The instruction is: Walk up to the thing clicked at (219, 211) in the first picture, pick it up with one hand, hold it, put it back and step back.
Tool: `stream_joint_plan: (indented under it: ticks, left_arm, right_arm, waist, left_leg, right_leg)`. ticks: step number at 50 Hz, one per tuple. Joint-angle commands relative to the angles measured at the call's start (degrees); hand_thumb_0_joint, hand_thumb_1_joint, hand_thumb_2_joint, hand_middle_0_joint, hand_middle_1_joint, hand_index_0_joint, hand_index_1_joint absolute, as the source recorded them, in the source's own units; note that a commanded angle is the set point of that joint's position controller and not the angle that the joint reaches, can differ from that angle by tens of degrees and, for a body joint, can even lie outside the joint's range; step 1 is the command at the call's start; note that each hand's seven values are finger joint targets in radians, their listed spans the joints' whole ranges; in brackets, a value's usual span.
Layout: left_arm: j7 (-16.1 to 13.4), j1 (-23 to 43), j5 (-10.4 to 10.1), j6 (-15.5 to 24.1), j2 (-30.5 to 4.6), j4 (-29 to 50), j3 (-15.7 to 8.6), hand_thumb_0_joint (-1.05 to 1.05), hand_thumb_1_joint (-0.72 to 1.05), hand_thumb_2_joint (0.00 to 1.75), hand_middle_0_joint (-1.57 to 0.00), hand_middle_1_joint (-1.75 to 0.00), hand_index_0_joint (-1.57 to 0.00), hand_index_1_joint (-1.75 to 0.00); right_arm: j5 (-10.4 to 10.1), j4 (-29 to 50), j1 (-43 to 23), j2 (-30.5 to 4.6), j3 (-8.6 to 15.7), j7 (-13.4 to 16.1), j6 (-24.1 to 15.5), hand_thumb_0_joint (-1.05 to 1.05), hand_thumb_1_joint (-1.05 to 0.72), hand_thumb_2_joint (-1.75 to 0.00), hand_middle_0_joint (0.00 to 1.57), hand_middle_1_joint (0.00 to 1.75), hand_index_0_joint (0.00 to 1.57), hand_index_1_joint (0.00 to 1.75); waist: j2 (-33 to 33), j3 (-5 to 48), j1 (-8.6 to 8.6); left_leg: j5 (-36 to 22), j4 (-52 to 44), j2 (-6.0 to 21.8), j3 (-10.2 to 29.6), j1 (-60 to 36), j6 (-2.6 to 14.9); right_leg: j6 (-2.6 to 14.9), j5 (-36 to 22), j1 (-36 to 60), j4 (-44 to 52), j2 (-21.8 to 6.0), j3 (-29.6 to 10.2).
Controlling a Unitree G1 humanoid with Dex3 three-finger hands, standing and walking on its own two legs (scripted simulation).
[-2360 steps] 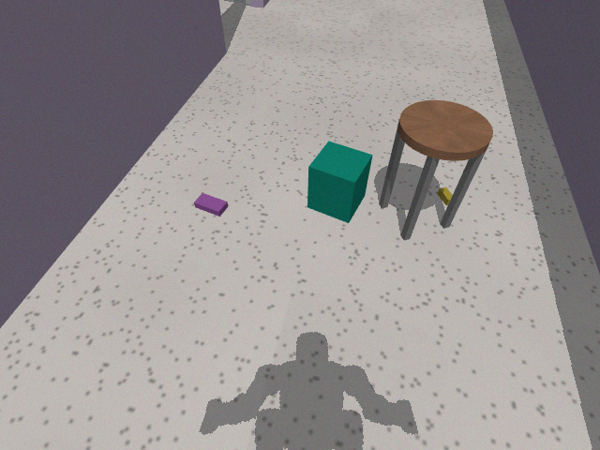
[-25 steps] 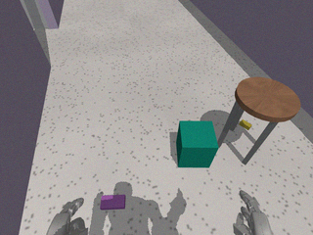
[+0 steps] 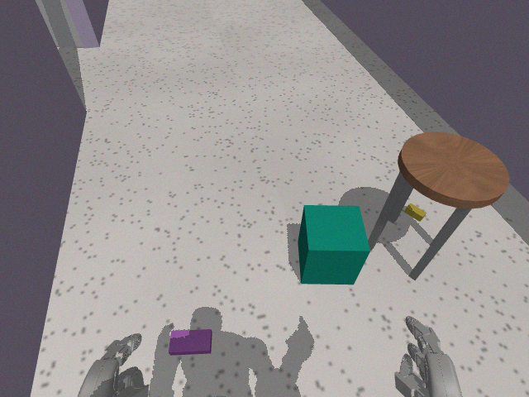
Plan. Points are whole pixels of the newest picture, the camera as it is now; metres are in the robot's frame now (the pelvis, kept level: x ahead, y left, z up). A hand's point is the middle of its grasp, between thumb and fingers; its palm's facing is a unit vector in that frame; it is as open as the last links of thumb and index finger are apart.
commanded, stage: home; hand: left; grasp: from above
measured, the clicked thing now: (191, 342) +0.43 +0.25 -0.70
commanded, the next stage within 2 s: stand in 0.86 s
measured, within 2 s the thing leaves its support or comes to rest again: neither
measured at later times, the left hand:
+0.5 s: hand (142, 389) +0.16 +0.18 -0.05, palm faces +0.04 -0.98 -0.20, open 7.4 cm
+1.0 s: hand (142, 388) +0.17 +0.19 -0.06, palm faces +0.02 -0.97 -0.25, open 7.4 cm
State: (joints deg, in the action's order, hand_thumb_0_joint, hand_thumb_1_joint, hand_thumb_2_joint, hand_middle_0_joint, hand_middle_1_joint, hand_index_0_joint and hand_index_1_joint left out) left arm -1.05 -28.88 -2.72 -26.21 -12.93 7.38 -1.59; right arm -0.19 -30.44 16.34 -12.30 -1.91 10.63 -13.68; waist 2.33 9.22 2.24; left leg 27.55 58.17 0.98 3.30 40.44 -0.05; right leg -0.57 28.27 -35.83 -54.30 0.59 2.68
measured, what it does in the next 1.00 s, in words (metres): stands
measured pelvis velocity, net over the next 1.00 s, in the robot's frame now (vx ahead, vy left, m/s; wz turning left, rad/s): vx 0.00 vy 0.00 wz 0.00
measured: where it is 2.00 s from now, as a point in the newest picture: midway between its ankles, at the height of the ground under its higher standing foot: outside the picture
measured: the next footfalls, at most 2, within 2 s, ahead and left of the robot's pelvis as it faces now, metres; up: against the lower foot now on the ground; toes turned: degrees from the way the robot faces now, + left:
none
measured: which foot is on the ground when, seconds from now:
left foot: down 0.00-1.00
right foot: down 0.00-1.00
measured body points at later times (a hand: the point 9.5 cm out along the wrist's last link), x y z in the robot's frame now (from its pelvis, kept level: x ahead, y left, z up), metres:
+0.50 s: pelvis +0.00 +0.00 +0.00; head +0.02 +0.01 +0.45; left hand +0.16 +0.24 -0.03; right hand +0.16 -0.24 -0.06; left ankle +0.01 +0.12 -0.68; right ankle -0.01 -0.13 -0.68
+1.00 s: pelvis +0.00 +0.00 +0.00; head +0.02 +0.01 +0.45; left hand +0.16 +0.24 -0.04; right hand +0.16 -0.24 -0.07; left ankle +0.01 +0.11 -0.68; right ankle -0.01 -0.13 -0.68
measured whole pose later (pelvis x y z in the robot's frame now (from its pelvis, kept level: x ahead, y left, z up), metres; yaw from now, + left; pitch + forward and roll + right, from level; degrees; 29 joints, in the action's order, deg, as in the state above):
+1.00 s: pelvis +0.00 +0.00 +0.00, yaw +0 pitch +8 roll -2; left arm -1.7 -24.7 -0.3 -19.2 -14.3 0.3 -0.2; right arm 2.7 -33.3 14.8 -12.8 -0.7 8.5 -10.8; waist 1.4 5.6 1.1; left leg 27.5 57.2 0.5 2.6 37.2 0.4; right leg -0.7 28.5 -33.0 -54.1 0.0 2.0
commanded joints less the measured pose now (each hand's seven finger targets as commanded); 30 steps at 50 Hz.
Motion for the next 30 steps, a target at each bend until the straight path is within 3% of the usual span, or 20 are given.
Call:
stream_joint_plan:
  ticks: [1,6,10,13,14,15,16,19,22,25,26,27,30]
  left_arm:
    - [-0.55,1.59,0.21,2.55,-6.15,10.94,-3.21,0.0,0.9,0.9,-0.2,-0.3,-0.2,-0.3]
    - [-0.33,1.31,0.04,2.53,-5.61,10.38,-2.86,0.0,0.9,0.9,-0.2,-0.3,-0.2,-0.3]
    - [-0.58,1.47,0.12,2.72,-6.8,12.02,-3.9,0.0,0.9,0.9,-0.2,-0.3,-0.2,-0.3]
    - [-0.48,1.38,-0.06,2.69,-5.47,11.79,-2.76,0.0,0.9,0.9,-0.2,-0.3,-0.2,-0.3]
    - [-0.7,0.91,0.05,2.6,-6.65,11.65,-4.16,0.0,0.9,0.9,-0.2,-0.3,-0.2,-0.3]
    - [-0.53,1.47,-0.12,2.69,-5.64,11.84,-2.69,0.0,0.9,0.9,-0.2,-0.3,-0.2,-0.3]
    - [-0.59,1.15,-0.05,2.68,-6.38,11.88,-3.7,0.0,0.9,0.9,-0.2,-0.3,-0.2,-0.3]
    - [-0.54,1.43,0.08,2.62,-5.92,11.39,-2.63,0.0,0.9,0.9,-0.2,-0.3,-0.2,-0.3]
    - [-0.71,1.24,-0.01,2.74,-7.32,11.73,-4.18,0.0,0.9,0.9,-0.2,-0.3,-0.2,-0.3]
    - [-0.57,0.94,-0.05,2.6,-5.21,12.38,-2.34,0.0,0.9,0.9,-0.2,-0.3,-0.2,-0.3]
    - [-0.72,1.04,-0.14,2.55,-6.58,12.78,-3.79,0.0,0.9,0.9,-0.2,-0.3,-0.2,-0.3]
    - [-0.75,0.58,-0.12,2.52,-7.14,11.95,-4.05,0.0,0.9,0.9,-0.2,-0.3,-0.2,-0.3]
    - [-0.79,0.85,0.12,2.64,-6.83,12.36,-3.5,0.0,0.9,0.9,-0.2,-0.3,-0.2,-0.3]
  right_arm:
    - [-0.23,8.97,-3.61,-7.52,2.89,0.7,-3.31,0.0,-0.9,-0.9,0.2,0.3,0.2,0.3]
    - [-0.2,8.88,-3.82,-7.29,2.7,0.58,-3.29,0.0,-0.9,-0.9,0.2,0.3,0.2,0.3]
    - [-0.2,9.26,-3.62,-7.36,2.96,0.58,-3.08,0.0,-0.9,-0.9,0.2,0.3,0.2,0.3]
    - [-0.16,9.25,-3.46,-7.13,2.84,0.52,-3.1,0.0,-0.9,-0.9,0.2,0.3,0.2,0.3]
    - [-0.17,9.34,-3.57,-7.39,3.07,0.64,-3.05,0.0,-0.9,-0.9,0.2,0.3,0.2,0.3]
    - [-0.23,9.08,-3.27,-7.34,2.96,0.57,-3.02,0.0,-0.9,-0.9,0.2,0.3,0.2,0.3]
    - [-0.23,9.1,-3.31,-7.34,2.97,0.54,-2.92,0.0,-0.9,-0.9,0.2,0.3,0.2,0.3]
    - [-0.3,9.39,-3.61,-7.33,2.81,0.47,-2.78,0.0,-0.9,-0.9,0.2,0.3,0.2,0.3]
    - [-0.3,9.15,-3.44,-7.61,3.06,0.5,-2.61,0.0,-0.9,-0.9,0.2,0.3,0.2,0.3]
    - [-0.34,9.67,-3.41,-7.28,2.89,0.36,-2.65,0.0,-0.9,-0.9,0.2,0.3,0.2,0.3]
    - [-0.45,9.63,-3.63,-7.39,2.98,0.39,-2.57,0.0,-0.9,-0.9,0.2,0.3,0.2,0.3]
    - [-0.34,9.35,-3.58,-7.9,3.27,0.36,-2.42,0.0,-0.9,-0.9,0.2,0.3,0.2,0.3]
    - [-0.32,9.46,-3.15,-7.66,3.15,0.26,-2.3,0.0,-0.9,-0.9,0.2,0.3,0.2,0.3]
  waist:
    - [0.85,4.01,-0.09]
    - [1.3,3.0,0.02]
    - [0.94,5.03,-0.22]
    - [1.04,5.03,0.15]
    - [0.62,5.45,-0.08]
    - [0.86,5.39,0.33]
    - [1.24,5.0,-0.06]
    - [1.2,4.26,0.08]
    - [1.35,4.06,-0.19]
    - [0.96,5.35,0.13]
    - [2.02,4.38,-0.67]
    - [1.72,4.34,-0.24]
    - [2.25,4.95,-0.11]
  left_leg:
    - [-12.76,-9.49,-0.82,-0.7,-7.57,0.86]
    - [-10.92,-10.36,-0.65,-0.09,-7.25,0.75]
    - [-13.46,-9.5,-0.74,-0.31,-7.82,0.79]
    - [-13.58,-9.37,-0.71,-0.26,-7.91,0.77]
    - [-13.93,-9.24,-0.67,-0.42,-8.15,0.79]
    - [-14.47,-9.27,-0.67,-0.29,-8.32,0.76]
    - [-14.65,-9.26,-0.61,-0.23,-8.13,0.71]
    - [-13.29,-9.44,-0.73,-0.28,-7.41,0.8]
    - [-11.54,-9.86,-0.67,-0.12,-7.28,0.8]
    - [-13.02,-9.75,-0.55,0.09,-7.89,0.71]
    - [-12.57,-9.92,-0.54,0.08,-7.29,0.62]
    - [-12.0,-9.98,-0.54,0.16,-7.38,0.69]
    - [-13.4,-9.91,-0.39,0.08,-8.23,0.53]
  right_leg:
    - [0.63,-12.32,0.66,9.05,1.19,0.81]
    - [0.71,-10.6,0.08,8.84,1.35,1.11]
    - [0.75,-12.6,1.21,8.57,1.25,0.99]
    - [0.73,-12.86,0.9,8.51,1.28,1.02]
    - [0.71,-13.17,1.31,8.5,1.23,0.96]
    - [0.72,-13.62,1.33,8.36,1.23,0.99]
    - [0.75,-13.79,1.39,8.24,1.26,1.04]
    - [0.71,-12.74,0.66,8.59,1.21,0.97]
    - [0.81,-10.98,0.75,8.71,1.19,0.94]
    - [0.9,-12.24,0.86,8.16,1.35,1.11]
    - [0.95,-11.8,0.71,8.14,1.3,1.19]
    - [0.97,-11.26,0.8,8.32,1.31,1.13]
    - [1.15,-12.19,0.53,7.76,1.31,1.03]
